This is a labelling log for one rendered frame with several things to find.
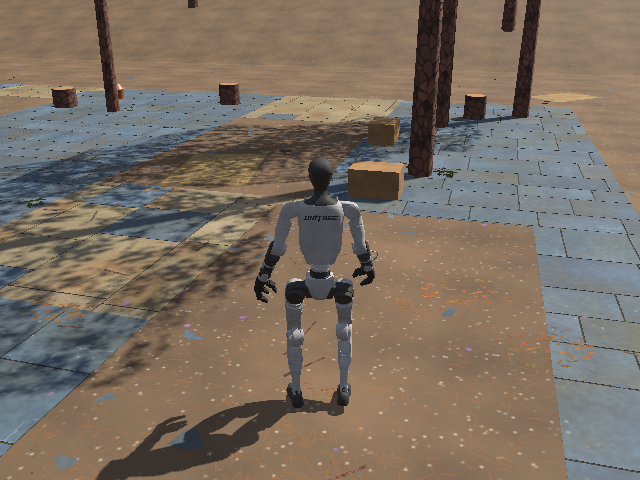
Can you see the right robot forearm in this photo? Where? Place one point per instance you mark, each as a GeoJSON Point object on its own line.
{"type": "Point", "coordinates": [365, 259]}

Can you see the right robot hand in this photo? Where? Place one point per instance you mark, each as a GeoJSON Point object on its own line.
{"type": "Point", "coordinates": [370, 274]}

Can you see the left robot forearm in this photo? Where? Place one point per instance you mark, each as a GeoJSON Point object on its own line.
{"type": "Point", "coordinates": [268, 265]}

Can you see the right robot upper arm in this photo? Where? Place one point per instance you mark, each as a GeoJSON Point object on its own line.
{"type": "Point", "coordinates": [352, 212]}

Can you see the robot shin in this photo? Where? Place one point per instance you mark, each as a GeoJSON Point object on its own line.
{"type": "Point", "coordinates": [295, 359]}
{"type": "Point", "coordinates": [344, 359]}

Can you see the left robot shin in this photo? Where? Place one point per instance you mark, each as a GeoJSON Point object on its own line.
{"type": "Point", "coordinates": [295, 359]}

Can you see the left robot hand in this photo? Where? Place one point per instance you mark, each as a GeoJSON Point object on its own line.
{"type": "Point", "coordinates": [259, 288]}

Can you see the left robot upper arm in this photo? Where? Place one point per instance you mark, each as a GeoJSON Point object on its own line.
{"type": "Point", "coordinates": [288, 211]}

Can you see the right robot shin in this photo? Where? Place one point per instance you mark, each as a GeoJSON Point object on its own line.
{"type": "Point", "coordinates": [344, 359]}

